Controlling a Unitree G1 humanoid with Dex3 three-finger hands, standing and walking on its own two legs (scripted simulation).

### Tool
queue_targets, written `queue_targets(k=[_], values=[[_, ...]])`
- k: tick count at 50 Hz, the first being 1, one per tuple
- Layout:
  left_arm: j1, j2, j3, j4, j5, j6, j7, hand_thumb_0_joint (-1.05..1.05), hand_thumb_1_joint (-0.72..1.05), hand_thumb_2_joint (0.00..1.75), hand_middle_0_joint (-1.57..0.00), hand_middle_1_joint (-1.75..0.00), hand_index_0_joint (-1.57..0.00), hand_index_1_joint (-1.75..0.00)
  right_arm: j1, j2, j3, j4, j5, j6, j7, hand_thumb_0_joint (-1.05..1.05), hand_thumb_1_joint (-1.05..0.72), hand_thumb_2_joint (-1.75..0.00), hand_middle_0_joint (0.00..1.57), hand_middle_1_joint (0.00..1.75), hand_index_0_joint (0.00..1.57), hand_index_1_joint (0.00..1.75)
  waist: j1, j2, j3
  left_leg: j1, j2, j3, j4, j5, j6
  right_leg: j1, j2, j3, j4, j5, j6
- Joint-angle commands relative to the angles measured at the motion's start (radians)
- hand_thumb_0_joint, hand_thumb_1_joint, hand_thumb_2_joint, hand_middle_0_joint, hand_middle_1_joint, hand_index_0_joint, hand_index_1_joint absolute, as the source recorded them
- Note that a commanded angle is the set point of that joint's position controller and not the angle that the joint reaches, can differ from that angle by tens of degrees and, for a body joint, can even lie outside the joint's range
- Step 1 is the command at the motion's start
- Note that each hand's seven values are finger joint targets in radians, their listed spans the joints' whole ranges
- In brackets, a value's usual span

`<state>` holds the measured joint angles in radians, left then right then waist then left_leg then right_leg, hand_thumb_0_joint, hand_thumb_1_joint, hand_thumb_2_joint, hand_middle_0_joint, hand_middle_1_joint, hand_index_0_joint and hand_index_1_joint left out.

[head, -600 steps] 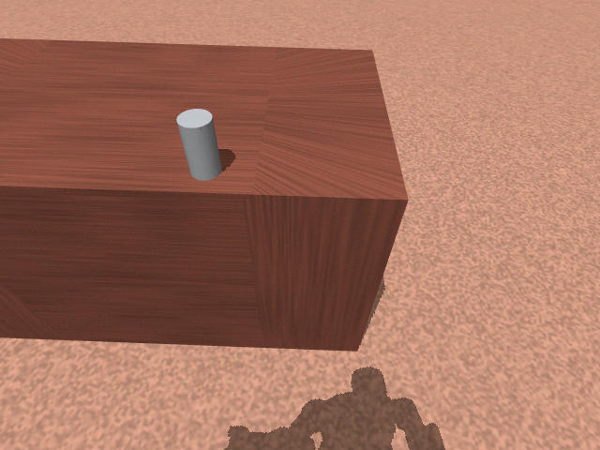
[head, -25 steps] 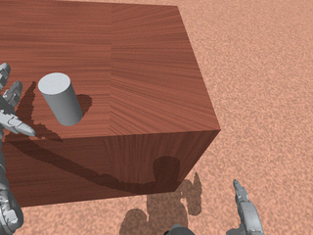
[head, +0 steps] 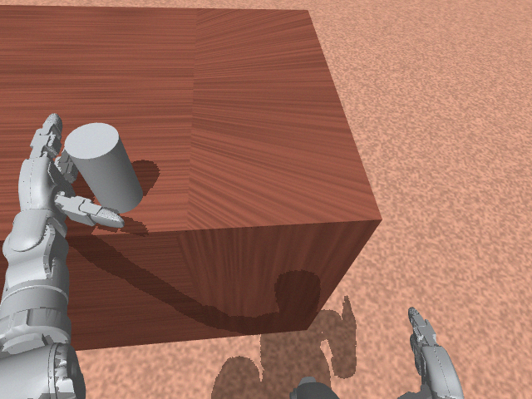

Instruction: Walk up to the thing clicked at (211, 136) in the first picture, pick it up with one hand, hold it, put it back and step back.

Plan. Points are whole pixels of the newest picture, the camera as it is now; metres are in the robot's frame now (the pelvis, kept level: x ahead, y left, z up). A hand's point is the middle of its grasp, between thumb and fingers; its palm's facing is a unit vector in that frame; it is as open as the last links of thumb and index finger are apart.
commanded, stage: rest palm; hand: left
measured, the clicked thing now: (108, 171) +0.45 +0.20 +0.09
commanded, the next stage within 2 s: close in 0.14 s
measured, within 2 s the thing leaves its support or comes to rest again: leaves its support in 1.30 s
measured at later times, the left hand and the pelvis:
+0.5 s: hand (104, 173) +0.44 +0.21 +0.09, palm faces +0.17 -0.98 +0.01, open 16.2 cm; pelvis -0.01 +0.00 +0.00, yaw +0 degrees
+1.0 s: hand (116, 165) +0.47 +0.20 +0.08, palm faces +0.13 -0.99 +0.02, open 9.5 cm; pelvis -0.01 +0.01 -0.01, yaw -1 degrees
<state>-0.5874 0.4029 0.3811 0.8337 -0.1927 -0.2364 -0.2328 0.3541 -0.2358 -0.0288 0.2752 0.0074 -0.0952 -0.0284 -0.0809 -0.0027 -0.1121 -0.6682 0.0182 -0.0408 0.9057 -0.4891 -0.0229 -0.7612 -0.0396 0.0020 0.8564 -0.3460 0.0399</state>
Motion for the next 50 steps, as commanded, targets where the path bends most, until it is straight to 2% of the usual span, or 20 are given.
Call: queue_targets(k=[1, 8, 9, 12, 14, 16, 18, 20, 21, 24, 25, 26, 30, 32, 35, 38, 41, 43, 46, 50], values=[[-0.483, 0.229, -0.002, -0.302, -0.002, -0.069, 0.028, 0.00, -0.54, 0.01, -0.06, -0.02, -0.07, -0.01, 0.022, -0.155, -0.093, -0.175, 0.004, -0.042, -0.015, 0.00, 0.54, -0.05, 0.05, 0.05, 0.05, 0.05, -0.037, 0.093, -0.426, 0.202, -0.017, 0.036, -0.098, 0.429, 0.009, 0.267, 0.023, -0.024, -0.063, 0.334, -0.047], [-0.380, 0.188, -0.002, -0.226, 0.024, -0.048, 0.088, 0.00, -0.61, 0.02, -0.10, -0.01, -0.09, -0.02, 0.044, -0.147, -0.098, -0.195, -0.005, -0.020, -0.001, 0.00, 0.53, -0.05, 0.05, 0.05, 0.05, 0.05, -0.006, 0.084, -0.377, 0.160, -0.014, 0.030, -0.108, 0.431, 0.004, 0.287, 0.025, -0.032, -0.065, 0.312, -0.054], [-0.355, 0.183, 0.007, -0.234, 0.021, -0.043, 0.097, 0.00, -0.61, 0.02, -0.10, -0.01, -0.09, -0.02, 0.031, -0.169, -0.127, -0.217, -0.003, -0.020, -0.002, 0.00, 0.53, -0.05, 0.05, 0.05, 0.05, 0.05, -0.004, 0.070, -0.387, 0.157, -0.012, 0.029, -0.114, 0.432, 0.002, 0.299, 0.026, -0.032, -0.063, 0.311, -0.056], [-0.385, 0.160, -0.001, -0.330, 0.020, -0.049, 0.120, 0.00, -0.61, 0.02, -0.12, -0.03, -0.12, -0.03, 0.033, -0.140, -0.112, -0.218, -0.004, -0.008, 0.008, 0.00, 0.52, -0.06, 0.05, 0.05, 0.05, 0.05, 0.019, 0.090, -0.432, 0.153, -0.013, 0.032, -0.116, 0.424, 0.003, 0.330, 0.028, -0.031, -0.062, 0.311, -0.055], [-0.331, 0.177, 0.022, -0.279, 0.026, -0.044, 0.138, 0.00, -0.60, 0.06, -0.28, -0.18, -0.28, -0.17, 0.011, -0.122, -0.087, -0.245, 0.000, -0.007, 0.008, 0.00, 0.52, -0.05, 0.05, 0.05, 0.05, 0.05, 0.026, 0.020, -0.363, 0.074, -0.016, 0.035, -0.135, 0.355, 0.010, 0.363, 0.026, -0.028, -0.071, 0.275, -0.050], [-0.440, 0.212, 0.015, -0.324, 0.035, -0.061, 0.149, 0.00, -0.59, 0.13, -0.40, -0.27, -0.41, -0.26, -0.033, -0.109, -0.077, -0.262, 0.002, -0.003, 0.005, 0.00, 0.52, -0.05, 0.05, 0.05, 0.05, 0.05, 0.020, 0.036, -0.360, 0.072, -0.020, 0.040, -0.140, 0.323, 0.014, 0.358, 0.025, -0.022, -0.078, 0.250, -0.047], [-0.435, 0.216, 0.018, -0.268, 0.040, -0.063, 0.154, 0.00, -0.60, 0.13, -0.44, -0.30, -0.46, -0.29, -0.021, -0.142, -0.118, -0.253, 0.002, -0.002, -0.007, 0.00, 0.52, -0.04, 0.05, 0.05, 0.05, 0.05, -0.006, 0.003, -0.329, 0.075, -0.020, 0.045, -0.138, 0.302, 0.020, 0.339, 0.025, -0.018, -0.082, 0.243, -0.042], [-0.432, 0.171, -0.003, -0.250, 0.036, -0.068, 0.147, 0.00, -0.57, 0.14, -0.45, -0.31, -0.47, -0.30, -0.019, -0.131, -0.104, -0.239, 0.002, -0.006, -0.006, 0.00, 0.53, -0.04, 0.05, 0.05, 0.05, 0.05, -0.009, 0.013, -0.305, 0.079, -0.020, 0.043, -0.137, 0.289, 0.020, 0.301, 0.027, -0.016, -0.083, 0.227, -0.044], [-0.416, 0.216, 0.027, -0.204, 0.038, -0.069, 0.147, 0.00, -0.55, 0.14, -0.46, -0.31, -0.48, -0.30, 0.014, -0.159, -0.130, -0.240, 0.001, -0.006, -0.008, 0.00, 0.53, -0.04, 0.05, 0.05, 0.05, 0.05, -0.025, -0.007, -0.306, 0.074, -0.022, 0.049, -0.130, 0.268, 0.025, 0.294, 0.026, -0.011, -0.087, 0.219, -0.040], [-0.465, 0.147, -0.038, -0.189, 0.041, -0.074, 0.116, 0.00, -0.53, 0.15, -0.48, -0.32, -0.50, -0.31, 0.032, -0.128, -0.095, -0.251, 0.000, -0.012, -0.003, 0.00, 0.53, -0.04, 0.05, 0.05, 0.05, 0.05, -0.047, 0.030, -0.348, 0.108, -0.024, 0.051, -0.119, 0.296, 0.021, 0.278, 0.025, -0.009, -0.079, 0.248, -0.042], [-0.466, 0.222, 0.008, -0.172, 0.044, -0.074, 0.112, 0.00, -0.54, 0.15, -0.49, -0.32, -0.50, -0.31, 0.069, -0.141, -0.104, -0.215, -0.002, -0.009, -0.004, 0.00, 0.53, -0.04, 0.05, 0.05, 0.05, 0.05, -0.045, 0.049, -0.352, 0.109, -0.023, 0.052, -0.111, 0.315, 0.019, 0.263, 0.023, -0.007, -0.076, 0.260, -0.044], [-0.498, 0.230, 0.001, -0.196, 0.047, -0.080, 0.103, 0.00, -0.54, 0.15, -0.49, -0.33, -0.51, -0.31, 0.079, -0.110, -0.063, -0.224, -0.005, -0.007, 0.000, 0.00, 0.53, -0.04, 0.05, 0.05, 0.05, 0.05, -0.044, 0.076, -0.392, 0.123, -0.023, 0.052, -0.103, 0.353, 0.014, 0.280, 0.021, -0.008, -0.071, 0.293, -0.045], [-0.570, 0.225, -0.013, -0.197, 0.032, -0.082, 0.078, 0.00, -0.44, 0.27, -0.59, -0.43, -0.60, -0.43, 0.055, -0.124, -0.080, -0.206, -0.010, -0.015, 0.002, 0.00, 0.52, -0.05, 0.05, 0.05, 0.05, 0.05, -0.056, 0.126, -0.450, 0.177, -0.011, 0.039, -0.076, 0.462, 0.005, 0.255, 0.022, -0.013, -0.050, 0.358, -0.051], [-0.602, 0.264, 0.001, -0.200, 0.040, -0.082, 0.084, 0.00, -0.39, 0.34, -0.66, -0.50, -0.66, -0.50, 0.006, -0.127, -0.077, -0.208, -0.011, -0.019, 0.001, 0.00, 0.52, -0.05, 0.05, 0.05, 0.05, 0.05, -0.040, 0.126, -0.451, 0.144, -0.015, 0.040, -0.079, 0.443, 0.006, 0.284, 0.018, -0.009, -0.048, 0.358, -0.051], [-0.559, 0.227, -0.006, -0.087, 0.049, -0.066, 0.104, 0.00, -0.38, 0.41, -0.74, -0.59, -0.75, -0.59, -0.001, -0.127, -0.071, -0.197, -0.014, -0.013, 0.003, 0.00, 0.52, -0.05, 0.05, 0.05, 0.05, 0.05, -0.043, 0.094, -0.382, 0.104, -0.010, 0.032, -0.088, 0.385, 0.008, 0.243, 0.025, -0.018, -0.053, 0.289, -0.054], [-0.538, 0.241, 0.031, -0.006, 0.049, -0.062, 0.127, 0.00, -0.31, 0.46, -0.83, -0.67, -0.84, -0.66, -0.023, -0.175, -0.115, -0.242, -0.016, -0.014, 0.001, 0.00, 0.53, -0.04, 0.05, 0.05, 0.05, 0.05, -0.055, 0.045, -0.363, 0.054, -0.008, 0.029, -0.104, 0.308, 0.010, 0.234, 0.030, -0.024, -0.058, 0.224, -0.055], [-0.542, 0.262, 0.046, 0.020, 0.062, -0.069, 0.132, 0.00, -0.20, 0.54, -0.92, -0.76, -0.93, -0.75, 0.017, -0.164, -0.110, -0.241, -0.017, -0.007, 0.009, 0.00, 0.53, -0.04, 0.05, 0.05, 0.05, 0.05, -0.052, 0.041, -0.374, 0.047, -0.008, 0.028, -0.097, 0.344, 0.007, 0.236, 0.033, -0.029, -0.045, 0.249, -0.056], [-0.516, 0.249, 0.047, 0.011, 0.063, -0.085, 0.123, 0.00, -0.20, 0.59, -0.99, -0.83, -1.01, -0.81, 0.043, -0.119, -0.065, -0.239, -0.019, -0.002, 0.020, 0.00, 0.52, -0.04, 0.05, 0.05, 0.05, 0.05, -0.044, 0.017, -0.408, 0.001, -0.016, 0.039, -0.080, 0.334, 0.017, 0.280, 0.029, -0.018, -0.038, 0.275, -0.050], [-0.585, 0.277, 0.042, -0.130, 0.052, -0.109, 0.115, 0.00, -0.08, 0.69, -1.11, -0.95, -1.13, -0.94, 0.014, -0.130, -0.078, -0.264, -0.017, -0.004, 0.019, 0.00, 0.52, -0.04, 0.05, 0.05, 0.05, 0.05, -0.018, 0.088, -0.516, 0.066, -0.018, 0.040, -0.085, 0.352, 0.010, 0.310, 0.028, -0.019, -0.031, 0.277, -0.053], [-0.649, 0.230, -0.008, -0.248, 0.048, -0.113, 0.126, 0.00, 0.09, 0.83, -1.25, -1.09, -1.27, -1.08, -0.002, -0.148, -0.103, -0.247, -0.014, -0.008, 0.002, 0.00, 0.51, -0.05, 0.05, 0.05, 0.05, 0.05, -0.021, 0.144, -0.541, 0.144, -0.008, 0.030, -0.088, 0.391, -0.005, 0.267, 0.033, -0.025, -0.029, 0.277, -0.058]])
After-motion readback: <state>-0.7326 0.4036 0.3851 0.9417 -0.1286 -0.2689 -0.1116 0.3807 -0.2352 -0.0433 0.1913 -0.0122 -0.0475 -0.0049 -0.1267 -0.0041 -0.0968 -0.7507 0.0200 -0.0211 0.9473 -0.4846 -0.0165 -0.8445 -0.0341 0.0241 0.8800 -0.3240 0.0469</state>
